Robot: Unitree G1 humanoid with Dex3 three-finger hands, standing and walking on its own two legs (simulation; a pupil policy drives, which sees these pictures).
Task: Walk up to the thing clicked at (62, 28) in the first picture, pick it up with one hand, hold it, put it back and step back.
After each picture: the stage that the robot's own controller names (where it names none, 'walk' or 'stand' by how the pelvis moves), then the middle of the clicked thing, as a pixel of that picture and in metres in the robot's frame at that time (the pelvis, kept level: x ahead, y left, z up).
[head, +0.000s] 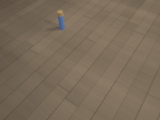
stand; (61, 20) +1.68 +0.28 -0.66
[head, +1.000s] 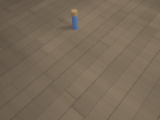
walk; (74, 20) +1.56 +0.21 -0.64
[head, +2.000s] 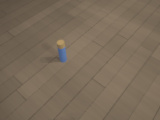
walk; (62, 51) +1.02 +0.26 -0.63
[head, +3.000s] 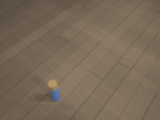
walk; (54, 91) +0.63 +0.23 -0.64
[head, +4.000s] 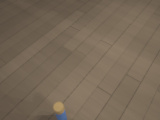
stand; (60, 113) +0.46 +0.18 -0.62
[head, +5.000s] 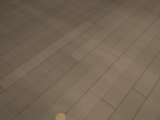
stand; out of the picture +0.42 +0.18 -0.65
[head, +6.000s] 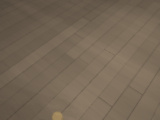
stand; out of the picture +0.42 +0.19 -0.65
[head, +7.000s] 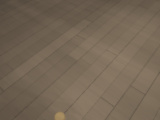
stand; out of the picture +0.43 +0.19 -0.66
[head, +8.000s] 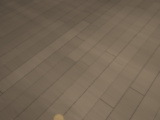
stand; out of the picture +0.42 +0.20 -0.66
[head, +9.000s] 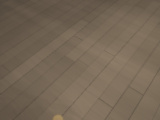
go down; out of the picture +0.41 +0.20 -0.66
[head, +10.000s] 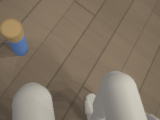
go down; (17, 40) +0.51 +0.20 -0.28
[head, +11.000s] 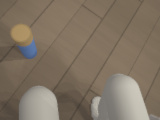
approach; (26, 44) +0.51 +0.18 -0.28
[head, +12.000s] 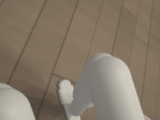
close in; out of the picture +0.51 +0.24 -0.18
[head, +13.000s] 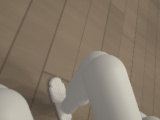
close; out of the picture +0.50 +0.25 -0.18
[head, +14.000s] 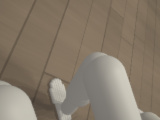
lift; out of the picture +0.45 +0.22 -0.18
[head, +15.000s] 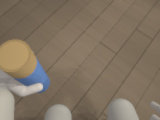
lift; (30, 72) +0.34 +0.17 +0.03
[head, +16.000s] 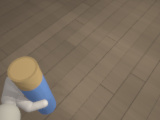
hold; (37, 90) +0.30 +0.16 +0.04
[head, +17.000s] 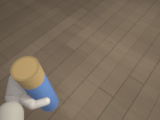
hold; (39, 88) +0.31 +0.16 +0.04
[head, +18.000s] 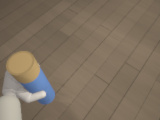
crouch; (35, 82) +0.34 +0.16 +0.01
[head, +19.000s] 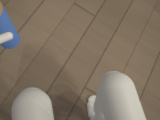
lower; out of the picture +0.51 +0.18 -0.03
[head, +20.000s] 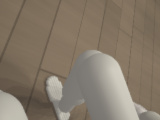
lower; out of the picture +0.48 +0.24 -0.19
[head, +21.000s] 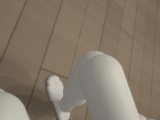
lower; out of the picture +0.48 +0.24 -0.19
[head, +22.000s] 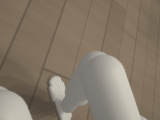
lower; out of the picture +0.48 +0.23 -0.19
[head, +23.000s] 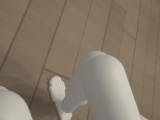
lower; out of the picture +0.48 +0.23 -0.19
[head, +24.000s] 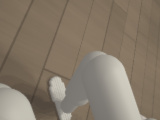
loosen; out of the picture +0.47 +0.20 -0.19
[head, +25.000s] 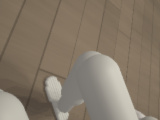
withdraw; out of the picture +0.47 +0.21 -0.19
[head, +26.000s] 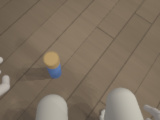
walk; (53, 66) +0.47 +0.13 -0.36
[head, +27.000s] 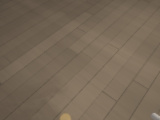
stand; out of the picture +0.39 +0.13 -0.60
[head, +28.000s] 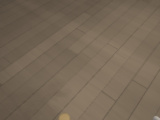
stand; out of the picture +0.40 +0.14 -0.60
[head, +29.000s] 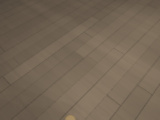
stand; out of the picture +0.39 +0.12 -0.64
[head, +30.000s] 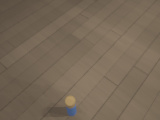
walk; (71, 106) +0.45 +0.09 -0.63
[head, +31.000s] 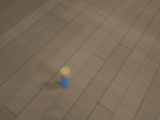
walk; (65, 78) +0.64 +0.12 -0.64
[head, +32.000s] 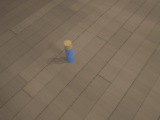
walk; (69, 52) +0.96 +0.17 -0.62
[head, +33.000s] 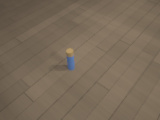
stand; (70, 59) +1.03 +0.15 -0.65
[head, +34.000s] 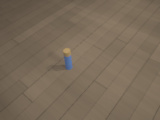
stand; (68, 59) +1.04 +0.17 -0.66
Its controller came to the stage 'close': yes
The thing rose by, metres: 0.69
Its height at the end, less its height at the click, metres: +0.00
